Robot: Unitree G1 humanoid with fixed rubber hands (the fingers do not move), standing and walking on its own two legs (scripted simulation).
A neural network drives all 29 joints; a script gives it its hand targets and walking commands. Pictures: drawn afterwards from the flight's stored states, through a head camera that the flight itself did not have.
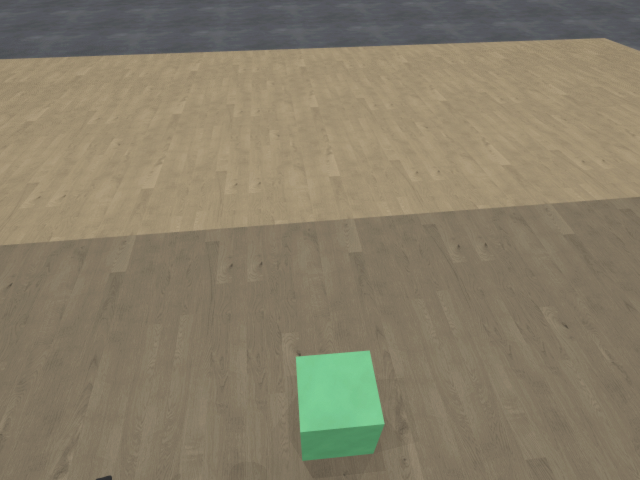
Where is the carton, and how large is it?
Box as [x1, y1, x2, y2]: [296, 351, 384, 460]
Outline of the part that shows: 369,351 296,357 302,460 373,452 384,423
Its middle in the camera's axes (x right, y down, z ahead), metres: +0.05 +0.47 +1.11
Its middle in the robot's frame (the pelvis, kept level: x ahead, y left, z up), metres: +0.48 -0.03 -0.66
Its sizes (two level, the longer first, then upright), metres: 0.210 0.200 0.250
